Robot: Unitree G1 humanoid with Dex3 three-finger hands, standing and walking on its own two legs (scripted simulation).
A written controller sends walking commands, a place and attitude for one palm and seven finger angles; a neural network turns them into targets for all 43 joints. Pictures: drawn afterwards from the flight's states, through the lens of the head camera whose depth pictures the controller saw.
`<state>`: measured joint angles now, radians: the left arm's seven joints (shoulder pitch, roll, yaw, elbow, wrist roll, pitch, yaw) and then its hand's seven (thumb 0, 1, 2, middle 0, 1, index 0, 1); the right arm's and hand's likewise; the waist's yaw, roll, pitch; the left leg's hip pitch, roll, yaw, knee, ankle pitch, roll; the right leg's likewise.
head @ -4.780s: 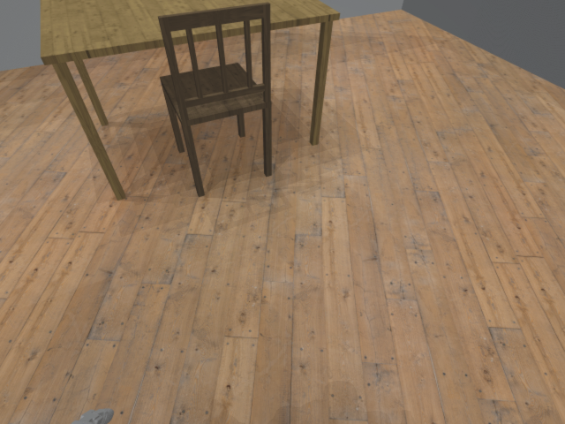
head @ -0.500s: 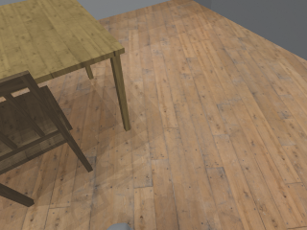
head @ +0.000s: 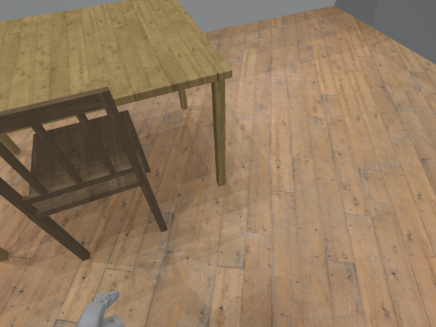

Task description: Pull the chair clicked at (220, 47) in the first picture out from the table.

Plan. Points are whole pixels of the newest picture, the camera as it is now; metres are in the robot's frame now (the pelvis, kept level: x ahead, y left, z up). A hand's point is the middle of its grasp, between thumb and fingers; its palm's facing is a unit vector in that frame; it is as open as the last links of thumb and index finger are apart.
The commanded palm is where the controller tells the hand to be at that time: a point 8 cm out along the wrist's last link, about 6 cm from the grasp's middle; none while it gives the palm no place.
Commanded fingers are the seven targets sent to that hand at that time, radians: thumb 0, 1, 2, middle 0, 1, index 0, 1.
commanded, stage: turn to face it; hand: left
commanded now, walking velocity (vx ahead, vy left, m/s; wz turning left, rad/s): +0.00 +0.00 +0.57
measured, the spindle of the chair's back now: (59, 156) +0.57 +0.48 -0.11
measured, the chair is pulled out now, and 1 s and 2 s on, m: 0.00 0.00 0.00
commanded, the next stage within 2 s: take the last steps up to it in 0.40 s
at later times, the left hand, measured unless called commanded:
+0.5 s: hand out of the picture -0.09 +0.22 -0.18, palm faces +0.32 -0.92 -0.24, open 7.4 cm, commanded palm none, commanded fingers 0.00 0.90 0.90 -0.20 -0.30 -0.20 -0.30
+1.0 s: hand out of the picture +0.01 +0.22 -0.15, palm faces +0.31 -0.92 -0.22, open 7.4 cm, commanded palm none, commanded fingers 0.00 0.90 0.90 -0.20 -0.30 -0.20 -0.30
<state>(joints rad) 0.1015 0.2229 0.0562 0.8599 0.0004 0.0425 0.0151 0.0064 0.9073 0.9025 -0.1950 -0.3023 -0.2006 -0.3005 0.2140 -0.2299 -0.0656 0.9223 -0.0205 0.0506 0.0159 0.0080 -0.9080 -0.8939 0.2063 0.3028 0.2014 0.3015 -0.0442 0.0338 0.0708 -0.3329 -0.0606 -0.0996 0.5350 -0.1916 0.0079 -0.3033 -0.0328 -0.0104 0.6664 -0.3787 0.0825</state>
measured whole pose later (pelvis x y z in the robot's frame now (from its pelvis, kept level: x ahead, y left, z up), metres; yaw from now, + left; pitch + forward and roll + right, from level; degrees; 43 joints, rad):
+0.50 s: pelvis -0.05 +0.01 -0.01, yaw +16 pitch -1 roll +0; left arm 0.28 0.25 0.05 0.96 0.02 0.05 0.02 0.01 0.90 0.90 -0.20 -0.30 -0.20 -0.30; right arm 0.14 -0.23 -0.06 0.94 -0.01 0.04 0.02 0.01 -0.91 -0.89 0.20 0.30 0.20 0.30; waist 0.03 -0.05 0.09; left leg -0.23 0.00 0.05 0.60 -0.35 0.02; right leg -0.33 -0.17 -0.18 0.71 -0.38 0.05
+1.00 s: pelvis -0.01 +0.02 +0.00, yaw +19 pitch -2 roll +2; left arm 0.20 0.17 0.04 0.99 0.03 -0.01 -0.02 0.01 0.91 0.90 -0.19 -0.30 -0.20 -0.30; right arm 0.42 -0.18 -0.03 1.10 -0.02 -0.01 -0.01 0.01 -0.92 -0.89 0.20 0.30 0.20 0.30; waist -0.04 0.02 0.02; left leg -0.11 -0.05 0.01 0.49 -0.34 0.04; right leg -0.27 -0.05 -0.08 0.55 -0.27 0.01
